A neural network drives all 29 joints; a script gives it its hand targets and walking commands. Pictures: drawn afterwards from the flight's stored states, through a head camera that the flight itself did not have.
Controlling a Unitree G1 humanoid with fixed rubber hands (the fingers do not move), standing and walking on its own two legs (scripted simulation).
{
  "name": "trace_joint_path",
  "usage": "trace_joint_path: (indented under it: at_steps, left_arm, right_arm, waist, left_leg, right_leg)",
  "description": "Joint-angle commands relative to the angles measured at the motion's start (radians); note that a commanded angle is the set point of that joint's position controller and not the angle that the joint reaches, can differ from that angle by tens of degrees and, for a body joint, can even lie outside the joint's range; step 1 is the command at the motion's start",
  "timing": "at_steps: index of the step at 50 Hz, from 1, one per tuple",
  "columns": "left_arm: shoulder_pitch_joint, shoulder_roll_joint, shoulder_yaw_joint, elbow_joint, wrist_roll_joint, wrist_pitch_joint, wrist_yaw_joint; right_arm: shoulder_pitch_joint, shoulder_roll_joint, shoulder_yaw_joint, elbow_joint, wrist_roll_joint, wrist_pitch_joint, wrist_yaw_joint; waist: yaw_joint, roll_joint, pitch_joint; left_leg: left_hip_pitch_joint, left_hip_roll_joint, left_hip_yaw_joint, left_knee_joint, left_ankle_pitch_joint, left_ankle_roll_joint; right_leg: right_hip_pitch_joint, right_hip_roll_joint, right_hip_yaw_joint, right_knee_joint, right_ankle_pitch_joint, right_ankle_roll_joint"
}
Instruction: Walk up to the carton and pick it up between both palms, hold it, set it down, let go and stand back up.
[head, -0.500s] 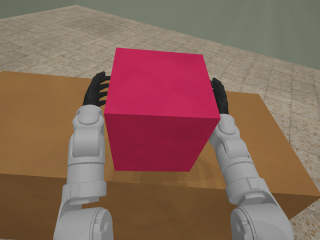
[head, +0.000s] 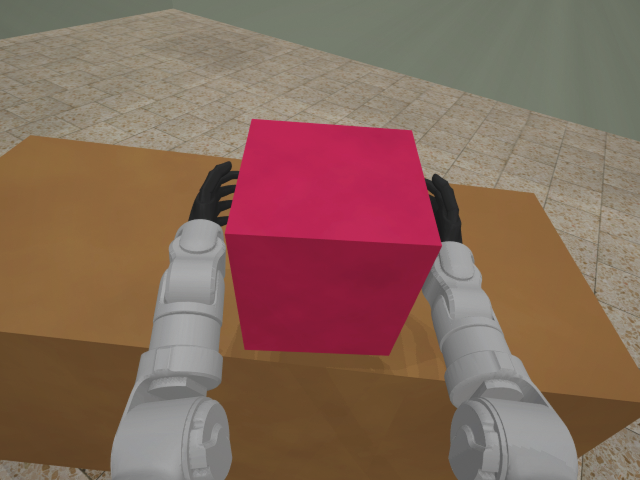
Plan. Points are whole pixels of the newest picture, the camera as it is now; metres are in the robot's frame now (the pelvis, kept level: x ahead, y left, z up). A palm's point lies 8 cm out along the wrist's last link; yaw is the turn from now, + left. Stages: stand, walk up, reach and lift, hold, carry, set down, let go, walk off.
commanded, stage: set down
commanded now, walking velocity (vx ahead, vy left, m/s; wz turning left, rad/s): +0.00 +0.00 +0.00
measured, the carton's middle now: (324, 244) +0.41 +0.01 +0.12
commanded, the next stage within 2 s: none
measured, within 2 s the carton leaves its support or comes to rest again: rests again in 1.34 s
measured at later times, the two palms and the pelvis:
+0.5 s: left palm (212, 234) +0.40 +0.16 +0.13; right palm (435, 245) +0.40 -0.14 +0.13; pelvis +0.01 +0.00 +0.00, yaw -1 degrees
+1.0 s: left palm (215, 246) +0.41 +0.16 +0.10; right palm (429, 255) +0.41 -0.14 +0.11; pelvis +0.01 +0.00 +0.00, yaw -2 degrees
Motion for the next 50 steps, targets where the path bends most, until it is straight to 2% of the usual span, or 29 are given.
trace_joint_path:
  at_steps: [1, 3, 6, 7, 10, 11, 12, 14, 15, 18, 19, 20, 22, 23, 24, 25, 27, 29, 30, 32, 33, 36, 39, 43, 45, 46, 48, 49, 50]
  left_arm:
    - [-0.595, -0.468, -0.323, -0.051, -0.079, -0.093, -0.099]
    - [-0.560, -0.463, -0.293, -0.026, -0.072, -0.087, -0.109]
    - [-0.590, -0.463, -0.294, -0.030, -0.083, -0.104, -0.113]
    - [-0.625, -0.475, -0.312, -0.072, -0.102, -0.120, -0.108]
    - [-0.609, -0.473, -0.310, -0.041, -0.084, -0.134, -0.099]
    - [-0.623, -0.477, -0.314, -0.036, -0.093, -0.138, -0.100]
    - [-0.623, -0.477, -0.298, -0.015, -0.079, -0.139, -0.101]
    - [-0.617, -0.477, -0.296, -0.004, -0.087, -0.147, -0.099]
    - [-0.626, -0.476, -0.299, -0.004, -0.082, -0.152, -0.098]
    - [-0.611, -0.487, -0.292, 0.010, -0.081, -0.170, -0.100]
    - [-0.630, -0.484, -0.298, 0.003, -0.088, -0.178, -0.100]
    - [-0.641, -0.484, -0.289, 0.005, -0.084, -0.185, -0.096]
    - [-0.652, -0.471, -0.276, 0.002, -0.081, -0.196, -0.096]
    - [-0.613, -0.460, -0.250, 0.047, -0.064, -0.192, -0.098]
    - [-0.613, -0.454, -0.241, 0.063, -0.064, -0.191, -0.105]
    - [-0.599, -0.465, -0.225, 0.091, -0.065, -0.187, -0.108]
    - [-0.625, -0.479, -0.241, 0.071, -0.073, -0.191, -0.106]
    - [-0.636, -0.479, -0.244, 0.052, -0.067, -0.205, -0.095]
    - [-0.664, -0.493, -0.264, 0.038, -0.082, -0.216, -0.090]
    - [-0.626, -0.502, -0.247, 0.090, -0.059, -0.222, -0.083]
    - [-0.618, -0.496, -0.230, 0.117, -0.053, -0.219, -0.083]
    - [-0.640, -0.481, -0.225, 0.101, -0.052, -0.228, -0.078]
    - [-0.622, -0.461, -0.172, 0.133, -0.036, -0.239, -0.083]
    - [-0.632, -0.472, -0.173, 0.133, -0.035, -0.250, -0.077]
    - [-0.654, -0.485, -0.201, 0.116, -0.042, -0.264, -0.069]
    - [-0.635, -0.491, -0.190, 0.125, -0.043, -0.271, -0.065]
    - [-0.668, -0.482, -0.199, 0.116, -0.043, -0.287, -0.062]
    - [-0.647, -0.482, -0.187, 0.138, -0.033, -0.288, -0.062]
    - [-0.640, -0.480, -0.187, 0.123, -0.039, -0.293, -0.059]
  right_arm:
    - [-0.619, 0.389, 0.275, -0.110, -0.007, -0.069, 0.114]
    - [-0.620, 0.399, 0.295, -0.130, -0.010, -0.065, 0.108]
    - [-0.630, 0.409, 0.285, -0.127, -0.017, -0.069, 0.108]
    - [-0.639, 0.419, 0.293, -0.146, -0.016, -0.079, 0.109]
    - [-0.611, 0.443, 0.301, -0.121, -0.015, -0.074, 0.110]
    - [-0.613, 0.426, 0.284, -0.106, -0.021, -0.077, 0.109]
    - [-0.603, 0.438, 0.269, -0.073, -0.020, -0.069, 0.111]
    - [-0.605, 0.434, 0.265, -0.079, -0.034, -0.076, 0.113]
    - [-0.590, 0.431, 0.249, -0.060, -0.044, -0.075, 0.115]
    - [-0.597, 0.454, 0.255, -0.096, -0.056, -0.089, 0.111]
    - [-0.600, 0.459, 0.247, -0.087, -0.067, -0.088, 0.109]
    - [-0.586, 0.457, 0.243, -0.052, -0.064, -0.084, 0.112]
    - [-0.591, 0.478, 0.252, -0.060, -0.069, -0.085, 0.118]
    - [-0.560, 0.479, 0.242, -0.037, -0.083, -0.080, 0.117]
    - [-0.552, 0.467, 0.216, -0.022, -0.094, -0.076, 0.117]
    - [-0.563, 0.449, 0.195, -0.027, -0.096, -0.072, 0.119]
    - [-0.601, 0.453, 0.189, -0.063, -0.097, -0.087, 0.125]
    - [-0.569, 0.460, 0.179, -0.033, -0.115, -0.087, 0.134]
    - [-0.590, 0.458, 0.164, -0.043, -0.121, -0.096, 0.137]
    - [-0.565, 0.472, 0.165, -0.015, -0.126, -0.098, 0.144]
    - [-0.580, 0.452, 0.157, -0.028, -0.132, -0.097, 0.144]
    - [-0.573, 0.473, 0.138, 0.003, -0.136, -0.095, 0.150]
    - [-0.564, 0.486, 0.135, -0.003, -0.154, -0.085, 0.161]
    - [-0.558, 0.467, 0.095, 0.020, -0.178, -0.094, 0.169]
    - [-0.554, 0.472, 0.074, 0.013, -0.198, -0.104, 0.172]
    - [-0.547, 0.493, 0.092, 0.008, -0.187, -0.109, 0.174]
    - [-0.541, 0.500, 0.080, 0.033, -0.197, -0.109, 0.179]
    - [-0.538, 0.501, 0.081, 0.032, -0.203, -0.107, 0.181]
    - [-0.525, 0.505, 0.090, 0.022, -0.208, -0.109, 0.181]
  waist:
    - [0.006, 0.101, -0.380]
    - [0.015, 0.056, -0.369]
    - [0.013, 0.055, -0.411]
    - [0.014, 0.068, -0.461]
    - [0.014, 0.069, -0.420]
    - [-0.006, 0.064, -0.427]
    - [0.014, 0.087, -0.401]
    - [0.016, 0.077, -0.433]
    - [0.004, 0.099, -0.434]
    - [0.020, 0.085, -0.468]
    - [-0.001, 0.090, -0.463]
    - [0.008, 0.099, -0.463]
    - [0.020, 0.070, -0.476]
    - [0.028, 0.046, -0.422]
    - [0.020, 0.071, -0.401]
    - [0.014, 0.064, -0.380]
    - [0.019, 0.086, -0.440]
    - [0.017, 0.077, -0.442]
    - [0.006, 0.085, -0.490]
    - [0.021, 0.108, -0.466]
    - [0.026, 0.093, -0.467]
    - [0.028, 0.111, -0.464]
    - [0.041, 0.067, -0.445]
    - [0.038, 0.102, -0.450]
    - [0.019, 0.104, -0.498]
    - [0.040, 0.103, -0.518]
    - [0.024, 0.099, -0.513]
    - [0.041, 0.108, -0.498]
    - [0.040, 0.089, -0.510]
  left_leg:
    - [0.189, -0.005, 0.040, 0.006, 0.247, -0.046]
    - [0.176, -0.004, 0.039, -0.002, 0.235, -0.022]
    - [0.149, -0.014, 0.046, 0.000, 0.249, -0.022]
    - [0.165, -0.017, 0.045, 0.005, 0.274, -0.026]
    - [0.147, -0.014, 0.043, 0.010, 0.294, -0.028]
    - [0.165, -0.011, 0.037, 0.006, 0.291, -0.031]
    - [0.169, -0.012, 0.047, 0.004, 0.268, -0.034]
    - [0.172, -0.011, 0.045, 0.013, 0.281, -0.035]
    - [0.175, -0.009, 0.047, 0.012, 0.269, -0.042]
    - [0.157, -0.012, 0.052, 0.027, 0.307, -0.041]
    - [0.141, -0.012, 0.048, 0.024, 0.291, -0.039]
    - [0.143, -0.007, 0.049, 0.017, 0.284, -0.035]
    - [0.129, -0.012, 0.054, 0.010, 0.270, -0.027]
    - [0.116, -0.010, 0.053, 0.005, 0.279, -0.027]
    - [0.100, -0.009, 0.054, 0.003, 0.254, -0.035]
    - [0.101, -0.011, 0.054, -0.008, 0.238, -0.034]
    - [0.140, -0.001, 0.046, 0.003, 0.247, -0.035]
    - [0.164, 0.003, 0.053, 0.016, 0.294, -0.051]
    - [0.172, 0.002, 0.055, 0.026, 0.310, -0.056]
    - [0.189, 0.007, 0.051, 0.031, 0.329, -0.058]
    - [0.183, 0.006, 0.055, 0.026, 0.319, -0.053]
    - [0.133, 0.004, 0.056, 0.015, 0.291, -0.049]
    - [0.091, -0.004, 0.069, -0.003, 0.239, -0.036]
    - [0.108, 0.007, 0.062, 0.001, 0.249, -0.040]
    - [0.168, 0.013, 0.061, 0.013, 0.288, -0.053]
    - [0.170, 0.011, 0.060, 0.022, 0.316, -0.047]
    - [0.152, 0.013, 0.067, 0.017, 0.313, -0.050]
    - [0.127, 0.012, 0.068, 0.018, 0.321, -0.055]
    - [0.132, 0.015, 0.067, 0.019, 0.328, -0.047]
  right_leg:
    - [0.042, 0.016, -0.042, -0.010, 0.211, 0.059]
    - [0.066, 0.016, -0.030, -0.012, 0.243, 0.063]
    - [0.087, 0.008, -0.024, 0.009, 0.305, 0.077]
    - [0.107, 0.012, -0.024, 0.016, 0.337, 0.074]
    - [0.114, 0.010, -0.012, 0.021, 0.378, 0.077]
    - [0.096, 0.014, -0.024, 0.017, 0.360, 0.076]
    - [0.073, 0.009, -0.019, 0.009, 0.321, 0.075]
    - [0.076, 0.015, -0.023, 0.009, 0.332, 0.069]
    - [0.069, 0.015, -0.026, 0.009, 0.314, 0.066]
    - [0.076, 0.013, -0.015, 0.017, 0.359, 0.075]
    - [0.086, 0.008, -0.011, 0.016, 0.372, 0.071]
    - [0.081, 0.007, -0.012, 0.023, 0.374, 0.073]
    - [0.099, 0.007, -0.004, 0.027, 0.384, 0.079]
    - [0.108, 0.009, -0.006, 0.026, 0.388, 0.081]
    - [0.105, 0.005, -0.007, 0.026, 0.371, 0.081]
    - [0.079, 0.003, -0.009, 0.015, 0.333, 0.078]
    - [0.043, 0.008, -0.019, 0.009, 0.296, 0.067]
    - [0.032, 0.017, -0.028, 0.008, 0.285, 0.065]
    - [0.018, 0.017, -0.029, 0.010, 0.303, 0.065]
    - [0.002, 0.016, -0.027, 0.010, 0.305, 0.060]
    - [-0.002, 0.019, -0.027, 0.004, 0.292, 0.063]
    - [0.020, 0.010, -0.017, 0.008, 0.297, 0.058]
    - [0.046, 0.002, -0.009, 0.014, 0.294, 0.077]
    - [0.012, 0.008, -0.013, 0.004, 0.243, 0.059]
    - [-0.030, 0.017, -0.023, 0.003, 0.254, 0.057]
    - [-0.032, 0.014, -0.018, 0.005, 0.270, 0.062]
    - [-0.015, 0.015, -0.018, 0.005, 0.293, 0.063]
    - [-0.002, 0.010, -0.012, 0.011, 0.295, 0.059]
    - [0.005, 0.015, -0.016, 0.018, 0.308, 0.065]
